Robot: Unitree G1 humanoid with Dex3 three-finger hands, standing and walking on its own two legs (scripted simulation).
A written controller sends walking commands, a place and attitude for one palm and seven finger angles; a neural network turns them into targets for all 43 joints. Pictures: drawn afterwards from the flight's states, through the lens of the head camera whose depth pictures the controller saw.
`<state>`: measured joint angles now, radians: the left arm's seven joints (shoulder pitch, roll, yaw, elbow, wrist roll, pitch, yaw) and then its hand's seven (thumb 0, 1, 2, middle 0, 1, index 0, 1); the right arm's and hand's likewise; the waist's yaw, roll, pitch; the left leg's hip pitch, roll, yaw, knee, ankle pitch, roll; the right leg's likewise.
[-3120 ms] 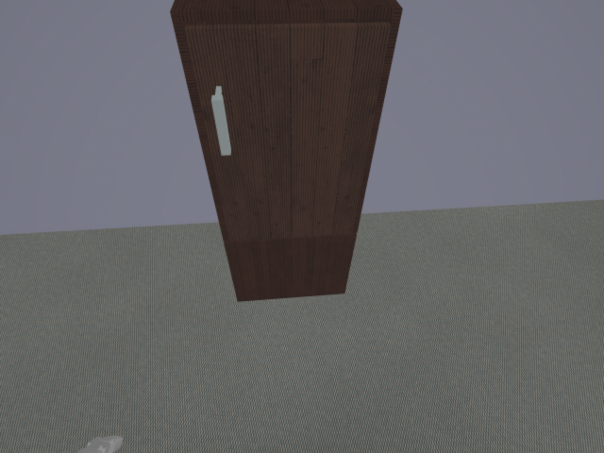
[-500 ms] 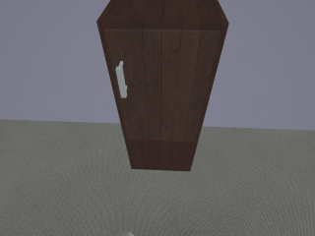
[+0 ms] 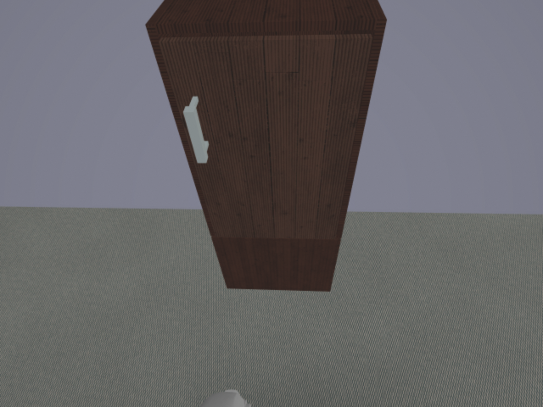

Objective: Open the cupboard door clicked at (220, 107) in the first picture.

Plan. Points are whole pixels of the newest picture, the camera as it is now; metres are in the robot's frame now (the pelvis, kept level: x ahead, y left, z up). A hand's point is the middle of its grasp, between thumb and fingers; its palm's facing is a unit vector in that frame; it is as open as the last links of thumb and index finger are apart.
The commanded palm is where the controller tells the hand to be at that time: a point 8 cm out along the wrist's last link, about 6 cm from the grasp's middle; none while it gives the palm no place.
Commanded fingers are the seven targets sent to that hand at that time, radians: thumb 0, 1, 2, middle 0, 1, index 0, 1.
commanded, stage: come to a stop and stand still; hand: left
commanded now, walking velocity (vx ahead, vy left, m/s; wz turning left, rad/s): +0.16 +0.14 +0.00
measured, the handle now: (198, 130) +0.61 +0.21 +0.07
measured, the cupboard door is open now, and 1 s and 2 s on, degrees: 0 0 0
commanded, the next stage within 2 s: look again from close up in 1.16 s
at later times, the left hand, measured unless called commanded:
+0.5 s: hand out of the picture +0.07 +0.17 -0.15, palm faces +0.02 -0.97 -0.22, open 7.3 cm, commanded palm none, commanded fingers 0.00 0.90 0.90 -0.20 -0.30 -0.20 -0.30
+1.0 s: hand out of the picture +0.08 +0.16 -0.16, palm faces +0.05 -0.98 -0.20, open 7.3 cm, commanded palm none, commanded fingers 0.00 0.90 0.90 -0.20 -0.30 -0.20 -0.30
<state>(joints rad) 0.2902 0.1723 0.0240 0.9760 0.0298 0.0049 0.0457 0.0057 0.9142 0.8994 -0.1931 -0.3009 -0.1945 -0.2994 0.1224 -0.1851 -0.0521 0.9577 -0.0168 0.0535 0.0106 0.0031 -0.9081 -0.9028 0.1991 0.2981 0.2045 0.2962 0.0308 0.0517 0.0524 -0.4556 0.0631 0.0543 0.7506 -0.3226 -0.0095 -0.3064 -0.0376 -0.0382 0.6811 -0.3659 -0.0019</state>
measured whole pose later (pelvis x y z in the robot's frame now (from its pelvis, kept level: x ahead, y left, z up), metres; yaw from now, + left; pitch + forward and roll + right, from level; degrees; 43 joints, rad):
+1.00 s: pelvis +0.09 -0.02 +0.02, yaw +1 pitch +1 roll +1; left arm 0.27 0.16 0.00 1.11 0.02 -0.01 0.04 0.01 0.92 0.90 -0.20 -0.30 -0.20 -0.30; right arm 0.22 -0.17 0.01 1.10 -0.01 -0.02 -0.04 0.01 -0.92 -0.90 0.20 0.30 0.20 0.30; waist 0.01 -0.01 0.02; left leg -0.15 0.01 0.10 0.48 -0.34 0.00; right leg -0.14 0.00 -0.05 0.50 -0.38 -0.03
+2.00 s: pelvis +0.05 -0.02 +0.01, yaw +4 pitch +4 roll +1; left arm 0.42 0.18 0.04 0.22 -0.15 -0.12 0.05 0.04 0.90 0.87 -0.20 -0.34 -0.20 -0.34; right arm 0.32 -0.24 -0.02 0.84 0.02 -0.25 -0.06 0.02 -0.92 -0.90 0.20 0.30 0.20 0.30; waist -0.03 0.03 -0.04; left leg -0.33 -0.01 0.05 0.58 -0.32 0.01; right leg -0.30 -0.03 -0.09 0.63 -0.39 -0.03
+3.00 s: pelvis +0.01 +0.01 -0.02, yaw +4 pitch +8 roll -2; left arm 0.13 0.33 0.30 0.20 -0.32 -0.30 -0.38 0.00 -0.27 0.40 -0.28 -1.06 -0.28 -1.06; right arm 0.25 -0.28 0.03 0.57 0.04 -0.25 -0.07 0.02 -0.90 -0.90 0.20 0.30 0.20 0.30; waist 0.00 0.01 -0.07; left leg -0.62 0.01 0.04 0.88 -0.40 0.05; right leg -0.54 -0.02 -0.10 0.83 -0.41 0.00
